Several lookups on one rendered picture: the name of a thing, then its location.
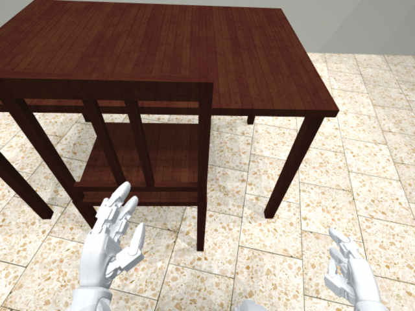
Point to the chair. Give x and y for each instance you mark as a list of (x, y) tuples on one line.
[(166, 164)]

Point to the left robot hand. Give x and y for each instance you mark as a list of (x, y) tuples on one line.
[(102, 242)]

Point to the robot left forearm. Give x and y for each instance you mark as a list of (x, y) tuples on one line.
[(90, 298)]

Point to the table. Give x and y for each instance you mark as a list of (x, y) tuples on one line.
[(259, 65)]

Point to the right robot hand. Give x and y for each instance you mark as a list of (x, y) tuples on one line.
[(358, 283)]

